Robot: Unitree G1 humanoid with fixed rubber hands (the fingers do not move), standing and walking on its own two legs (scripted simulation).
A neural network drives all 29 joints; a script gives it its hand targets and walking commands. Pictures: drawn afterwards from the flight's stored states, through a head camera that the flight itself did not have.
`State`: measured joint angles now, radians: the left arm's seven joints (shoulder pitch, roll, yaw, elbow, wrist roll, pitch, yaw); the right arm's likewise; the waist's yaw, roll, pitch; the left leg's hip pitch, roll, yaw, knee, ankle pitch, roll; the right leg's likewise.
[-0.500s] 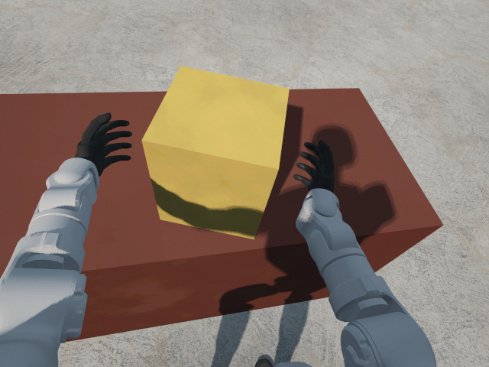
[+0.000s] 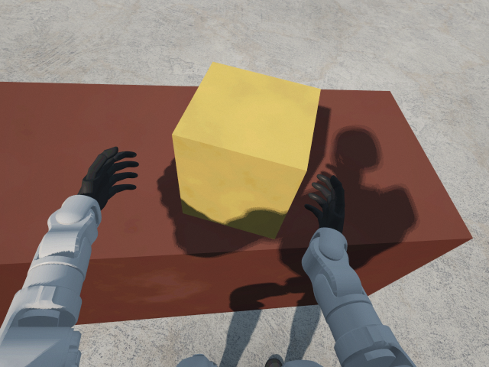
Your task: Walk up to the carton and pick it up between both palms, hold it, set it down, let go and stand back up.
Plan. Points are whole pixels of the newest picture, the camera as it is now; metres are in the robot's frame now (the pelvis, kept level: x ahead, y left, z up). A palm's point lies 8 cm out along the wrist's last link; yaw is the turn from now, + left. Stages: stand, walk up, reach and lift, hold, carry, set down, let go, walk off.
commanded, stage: set down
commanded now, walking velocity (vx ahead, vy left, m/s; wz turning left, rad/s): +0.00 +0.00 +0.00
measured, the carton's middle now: (245, 156) +0.49 -0.01 +0.00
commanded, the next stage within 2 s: let go in 1.76 s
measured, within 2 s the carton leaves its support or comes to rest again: neither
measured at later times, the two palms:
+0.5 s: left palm (84, 238) +0.32 +0.27 -0.01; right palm (324, 258) +0.27 -0.13 +0.00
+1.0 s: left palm (67, 270) +0.27 +0.29 -0.03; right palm (318, 278) +0.24 -0.12 -0.02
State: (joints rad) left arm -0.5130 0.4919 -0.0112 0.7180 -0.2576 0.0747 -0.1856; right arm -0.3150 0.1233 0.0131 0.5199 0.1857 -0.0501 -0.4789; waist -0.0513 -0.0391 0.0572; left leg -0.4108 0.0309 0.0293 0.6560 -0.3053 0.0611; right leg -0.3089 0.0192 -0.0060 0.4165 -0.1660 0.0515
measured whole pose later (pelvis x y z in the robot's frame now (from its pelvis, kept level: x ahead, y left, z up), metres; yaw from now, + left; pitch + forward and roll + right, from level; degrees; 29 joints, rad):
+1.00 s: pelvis +0.00 +0.02 -0.02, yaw +1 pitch -4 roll -7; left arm -0.11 0.52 -0.07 0.48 -0.32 -0.09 -0.22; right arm 0.01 0.13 0.04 0.52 0.14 -0.34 -0.45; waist 0.03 -0.01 0.17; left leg -0.32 0.03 0.02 0.81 -0.42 0.07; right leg -0.22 0.02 -0.01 0.56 -0.27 0.05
